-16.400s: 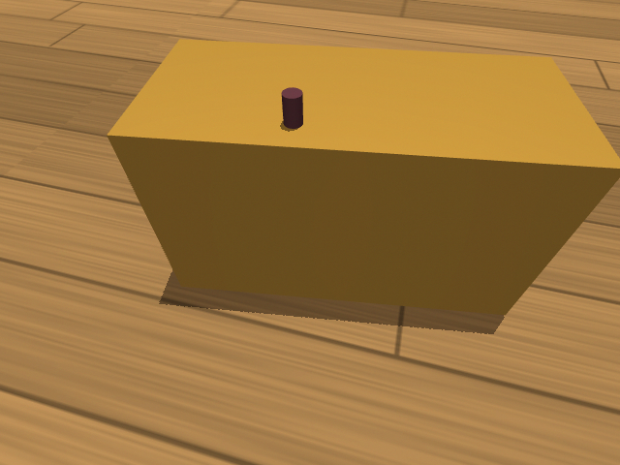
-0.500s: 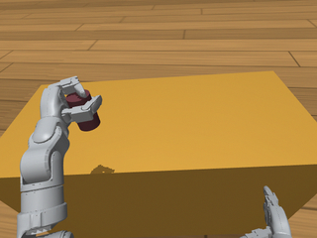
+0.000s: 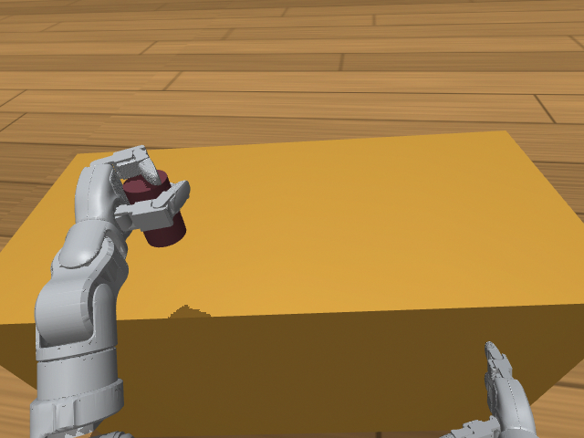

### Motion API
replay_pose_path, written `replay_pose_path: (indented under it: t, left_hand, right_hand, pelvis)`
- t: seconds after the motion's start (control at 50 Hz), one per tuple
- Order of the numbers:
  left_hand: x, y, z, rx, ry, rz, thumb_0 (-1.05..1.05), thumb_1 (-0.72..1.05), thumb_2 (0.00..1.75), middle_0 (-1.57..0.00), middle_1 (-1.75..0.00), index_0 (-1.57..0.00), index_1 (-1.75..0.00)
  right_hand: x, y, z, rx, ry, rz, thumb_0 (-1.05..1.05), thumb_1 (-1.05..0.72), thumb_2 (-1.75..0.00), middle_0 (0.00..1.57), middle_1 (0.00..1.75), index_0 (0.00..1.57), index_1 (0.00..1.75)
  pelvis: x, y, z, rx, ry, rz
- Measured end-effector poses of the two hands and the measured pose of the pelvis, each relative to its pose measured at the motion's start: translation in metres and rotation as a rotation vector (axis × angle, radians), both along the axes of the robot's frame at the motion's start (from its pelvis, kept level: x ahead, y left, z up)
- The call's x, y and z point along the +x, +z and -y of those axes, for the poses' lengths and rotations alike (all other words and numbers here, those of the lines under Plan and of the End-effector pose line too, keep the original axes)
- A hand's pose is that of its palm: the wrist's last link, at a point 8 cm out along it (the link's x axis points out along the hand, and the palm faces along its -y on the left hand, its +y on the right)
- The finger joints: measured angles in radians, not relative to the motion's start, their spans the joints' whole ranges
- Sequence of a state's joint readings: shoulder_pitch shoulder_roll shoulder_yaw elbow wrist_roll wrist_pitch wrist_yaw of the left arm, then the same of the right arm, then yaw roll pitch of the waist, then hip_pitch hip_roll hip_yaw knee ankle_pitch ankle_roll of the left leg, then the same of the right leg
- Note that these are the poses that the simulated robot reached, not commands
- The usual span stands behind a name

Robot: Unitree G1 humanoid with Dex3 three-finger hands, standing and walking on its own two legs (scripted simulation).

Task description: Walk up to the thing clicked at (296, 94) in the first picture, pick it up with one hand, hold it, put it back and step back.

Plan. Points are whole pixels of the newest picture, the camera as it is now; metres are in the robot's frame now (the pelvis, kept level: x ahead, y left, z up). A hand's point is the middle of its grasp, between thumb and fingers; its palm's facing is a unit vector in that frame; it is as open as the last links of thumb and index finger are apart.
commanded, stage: hold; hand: left
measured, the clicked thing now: (156, 209) +0.33 +0.18 +0.19
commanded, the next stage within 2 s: crouch in 1.64 s
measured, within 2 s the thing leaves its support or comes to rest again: neither
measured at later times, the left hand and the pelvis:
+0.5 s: hand (161, 191) +0.33 +0.17 +0.22, palm faces +0.14 -0.99 +0.01, open 4.7 cm; pelvis +0.00 +0.00 +0.00, yaw +0 degrees
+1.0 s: hand (165, 198) +0.32 +0.16 +0.22, palm faces +0.14 -0.99 +0.01, open 4.7 cm; pelvis +0.00 -0.01 +0.00, yaw +0 degrees
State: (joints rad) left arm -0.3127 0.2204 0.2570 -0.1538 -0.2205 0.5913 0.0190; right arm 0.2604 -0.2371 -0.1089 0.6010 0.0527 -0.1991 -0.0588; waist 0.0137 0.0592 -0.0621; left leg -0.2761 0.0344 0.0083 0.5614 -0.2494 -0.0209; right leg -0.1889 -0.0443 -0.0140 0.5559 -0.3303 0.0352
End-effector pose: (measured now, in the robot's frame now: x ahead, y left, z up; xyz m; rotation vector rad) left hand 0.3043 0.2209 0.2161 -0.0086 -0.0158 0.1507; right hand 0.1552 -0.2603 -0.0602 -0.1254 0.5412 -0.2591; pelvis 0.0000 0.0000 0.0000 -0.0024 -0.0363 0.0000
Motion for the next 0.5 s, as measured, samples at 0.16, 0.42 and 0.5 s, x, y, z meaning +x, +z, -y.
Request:
replay_pose_path:
  t: [0.16,0.42,0.5]
  left_hand:
    - [-0.0026,0.0015,-0.0016,0.006,0.005,0.007,0.02,0.03,1.07,-0.93,-1.12,-1.31,-1.38]
    - [-0.0015,0.0039,0.0039,0.004,-0.014,0.002,0.02,0.03,1.07,-0.93,-1.12,-1.31,-1.38]
    - [-0.0022,0.0036,0.0048,-0.001,-0.01,0.006,0.02,0.03,1.07,-0.93,-1.12,-1.31,-1.38]
  right_hand:
    - [-0.0004,-0.0023,-0.0025,0.007,-0.002,-0.004,-0.01,0.53,-0.05,0.06,0.05,0.05,0.05]
    - [0.0018,-0.002,-0.0031,0.009,0.003,0.005,-0.01,0.53,-0.05,0.06,0.05,0.05,0.05]
    - [0.0003,-0.0026,-0.0025,0.012,0.001,0.003,-0.01,0.53,-0.05,0.06,0.05,0.05,0.05]
  pelvis:
    - [0.0004,-0.0001,-0.0002,-0.001,-0.001,0.0]
    - [-0.0006,0.0,0.0002,0.0,-0.001,0.001]
    - [0.0002,0.0,0.001,0.001,-0.002,0.0]
